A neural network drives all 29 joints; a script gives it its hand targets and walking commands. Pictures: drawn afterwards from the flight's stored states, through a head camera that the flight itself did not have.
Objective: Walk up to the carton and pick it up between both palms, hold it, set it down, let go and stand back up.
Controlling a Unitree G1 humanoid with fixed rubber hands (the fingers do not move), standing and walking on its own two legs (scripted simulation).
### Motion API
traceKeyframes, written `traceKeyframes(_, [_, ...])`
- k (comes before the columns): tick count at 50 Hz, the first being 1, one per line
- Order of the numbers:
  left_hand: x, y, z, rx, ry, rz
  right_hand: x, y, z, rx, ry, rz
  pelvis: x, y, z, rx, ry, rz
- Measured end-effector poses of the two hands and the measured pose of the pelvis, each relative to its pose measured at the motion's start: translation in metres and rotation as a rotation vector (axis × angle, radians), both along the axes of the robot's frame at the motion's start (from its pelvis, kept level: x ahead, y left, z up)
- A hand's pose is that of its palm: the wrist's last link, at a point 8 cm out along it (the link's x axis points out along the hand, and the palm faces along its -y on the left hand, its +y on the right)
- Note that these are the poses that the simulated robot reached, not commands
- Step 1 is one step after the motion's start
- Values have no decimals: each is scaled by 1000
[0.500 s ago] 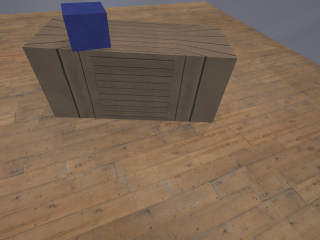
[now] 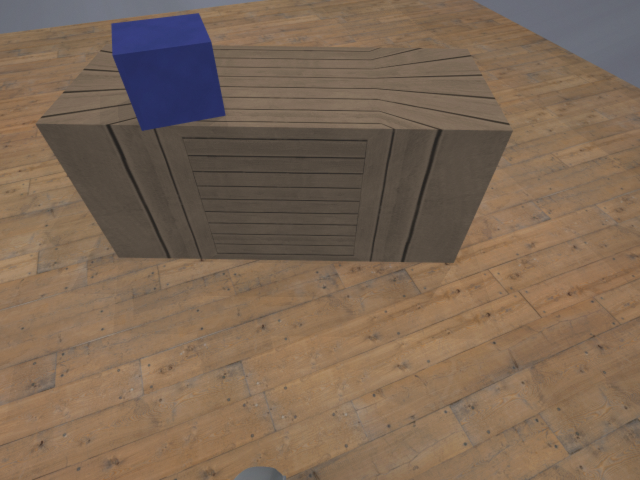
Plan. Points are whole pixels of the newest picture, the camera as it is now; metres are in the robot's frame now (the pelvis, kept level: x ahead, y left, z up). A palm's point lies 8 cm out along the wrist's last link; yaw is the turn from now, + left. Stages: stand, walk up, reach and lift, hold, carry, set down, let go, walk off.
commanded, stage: walk up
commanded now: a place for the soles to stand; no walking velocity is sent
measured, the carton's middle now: (170, 71) +1.13 +0.43 -0.04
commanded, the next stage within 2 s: none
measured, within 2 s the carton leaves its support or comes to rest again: neither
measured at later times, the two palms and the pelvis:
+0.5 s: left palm (62, 434) +0.21 +0.36 -0.11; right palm (500, 447) +0.20 -0.24 -0.11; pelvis +0.15 +0.06 +0.00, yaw +2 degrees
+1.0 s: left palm (52, 384) +0.29 +0.43 -0.14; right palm (429, 346) +0.35 -0.17 -0.12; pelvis +0.26 +0.13 -0.03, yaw +3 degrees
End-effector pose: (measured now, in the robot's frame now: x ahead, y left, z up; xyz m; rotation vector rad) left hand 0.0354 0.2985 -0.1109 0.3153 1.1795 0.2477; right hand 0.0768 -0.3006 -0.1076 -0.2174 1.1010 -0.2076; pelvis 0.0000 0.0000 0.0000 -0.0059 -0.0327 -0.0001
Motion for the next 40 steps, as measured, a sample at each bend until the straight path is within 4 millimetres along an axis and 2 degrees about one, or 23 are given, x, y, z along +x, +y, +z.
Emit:
traceKeyframes(5, [21, 21, -18, -29, 22, 7, 54, 22, 5, -31, -57, 17, 32, 24, -9, -32, 3, 0])
traceKeyframes(9, [56, 45, -39, -45, -1, 17, 82, 46, -4, -52, -73, 35, 57, 50, -25, -40, -22, 14])
traceKeyframes(14, [107, 62, -25, -38, -57, 24, 94, 62, -4, -42, -4, 39, 84, 65, -16, -20, -25, 38])
traceKeyframes(18, [135, 69, -9, -21, -63, 24, 105, 68, 0, -27, 33, 34, 108, 70, -5, -4, -19, 41])
traceKeyframes(26, [180, 61, 0, 7, -37, 19, 130, 58, -9, -1, 107, 23, 155, 59, -3, 24, 22, 40])
traceKeyframes(29, [190, 55, -1, 17, -41, 14, 150, 53, -15, 8, 106, 26, 169, 52, -6, 25, 10, 38])
traceKeyframes(32, [189, 56, 1, 22, -21, 24, 176, 55, -13, 12, 74, 28, 184, 53, -5, 25, 0, 36])
traceKeyframes(36, [187, 66, 3, 29, 9, 39, 212, 65, -8, 13, 19, 38, 202, 61, -3, 14, 1, 36])
traceKeyframes(40, [191, 80, -7, 15, 32, 47, 244, 81, -6, -1, -21, 49, 217, 77, -9, -8, 2, 36])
